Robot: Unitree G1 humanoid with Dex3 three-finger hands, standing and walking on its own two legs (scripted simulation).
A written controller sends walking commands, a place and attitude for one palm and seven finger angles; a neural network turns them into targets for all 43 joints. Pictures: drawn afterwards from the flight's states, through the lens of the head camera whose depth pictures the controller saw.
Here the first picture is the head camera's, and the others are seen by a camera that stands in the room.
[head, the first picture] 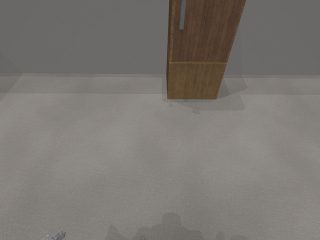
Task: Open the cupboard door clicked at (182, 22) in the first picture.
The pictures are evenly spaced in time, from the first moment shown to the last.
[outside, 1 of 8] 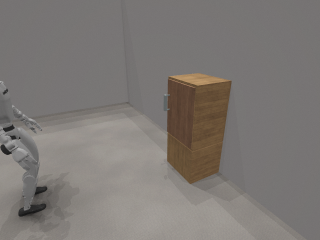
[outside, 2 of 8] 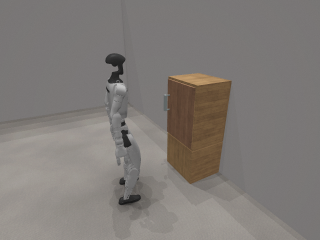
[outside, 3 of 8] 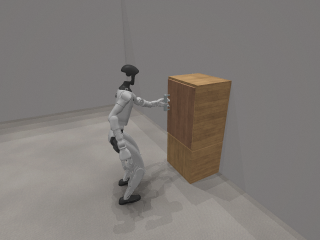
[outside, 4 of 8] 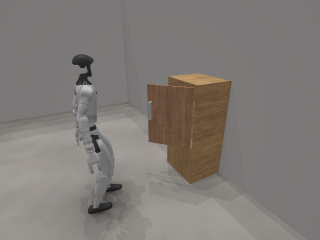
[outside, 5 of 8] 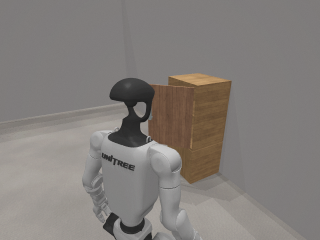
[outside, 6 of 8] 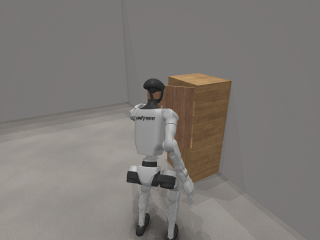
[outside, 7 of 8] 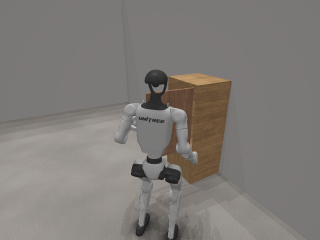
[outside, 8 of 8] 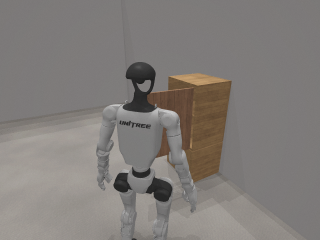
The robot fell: no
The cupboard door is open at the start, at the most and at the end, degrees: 0 86 86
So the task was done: yes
